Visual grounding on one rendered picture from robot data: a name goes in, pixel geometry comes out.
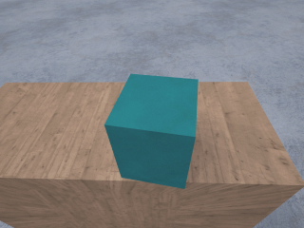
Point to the carton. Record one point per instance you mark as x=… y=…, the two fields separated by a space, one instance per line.
x=152 y=128

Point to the pedestal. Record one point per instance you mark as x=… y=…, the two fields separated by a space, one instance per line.
x=58 y=169

